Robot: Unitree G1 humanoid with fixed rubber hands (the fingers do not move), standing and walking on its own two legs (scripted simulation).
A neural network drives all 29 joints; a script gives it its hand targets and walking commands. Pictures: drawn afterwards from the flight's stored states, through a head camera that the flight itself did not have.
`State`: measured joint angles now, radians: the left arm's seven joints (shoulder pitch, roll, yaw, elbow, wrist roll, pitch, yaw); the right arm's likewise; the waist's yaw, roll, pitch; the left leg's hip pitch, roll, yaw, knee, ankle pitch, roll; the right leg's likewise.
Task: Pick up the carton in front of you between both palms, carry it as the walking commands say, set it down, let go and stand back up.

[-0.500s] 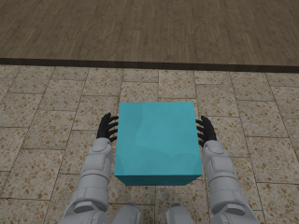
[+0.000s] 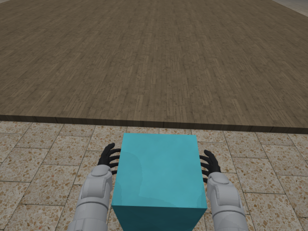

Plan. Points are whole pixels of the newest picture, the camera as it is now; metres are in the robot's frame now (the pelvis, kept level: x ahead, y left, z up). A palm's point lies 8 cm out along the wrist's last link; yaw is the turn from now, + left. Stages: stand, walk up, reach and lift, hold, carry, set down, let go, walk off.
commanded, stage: reach and lift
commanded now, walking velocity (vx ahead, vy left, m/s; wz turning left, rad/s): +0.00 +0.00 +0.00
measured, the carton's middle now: (158, 185) +0.29 +0.00 -0.05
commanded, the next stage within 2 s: hold in 0.96 s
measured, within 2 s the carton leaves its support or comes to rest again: neither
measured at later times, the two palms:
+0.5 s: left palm (104, 168) +0.29 +0.15 +0.03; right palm (215, 174) +0.28 -0.15 +0.03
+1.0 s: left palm (103, 165) +0.29 +0.15 +0.05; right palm (216, 172) +0.28 -0.15 +0.04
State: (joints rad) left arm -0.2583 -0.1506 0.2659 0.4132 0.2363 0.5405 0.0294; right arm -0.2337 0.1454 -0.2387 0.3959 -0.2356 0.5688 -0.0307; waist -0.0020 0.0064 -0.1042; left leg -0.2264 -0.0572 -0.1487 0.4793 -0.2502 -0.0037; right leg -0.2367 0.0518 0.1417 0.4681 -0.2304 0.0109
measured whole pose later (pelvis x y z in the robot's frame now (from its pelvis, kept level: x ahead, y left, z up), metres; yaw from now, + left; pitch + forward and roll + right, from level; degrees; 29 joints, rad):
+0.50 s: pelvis -0.01 +0.00 +0.00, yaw +0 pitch -4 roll +0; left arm -0.33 -0.17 0.32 0.39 0.30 0.61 0.00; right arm -0.31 0.17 -0.29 0.38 -0.30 0.64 0.00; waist 0.00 0.01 -0.01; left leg -0.15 -0.05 -0.14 0.45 -0.23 -0.01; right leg -0.16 0.05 0.13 0.44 -0.21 0.01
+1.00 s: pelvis +0.00 +0.00 +0.01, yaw +0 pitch -5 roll +0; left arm -0.27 -0.15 0.24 0.30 0.28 0.68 0.00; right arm -0.25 0.15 -0.21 0.28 -0.27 0.71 -0.01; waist 0.00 0.01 -0.02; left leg -0.07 -0.04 -0.14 0.37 -0.21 0.00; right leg -0.08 0.04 0.13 0.37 -0.19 0.01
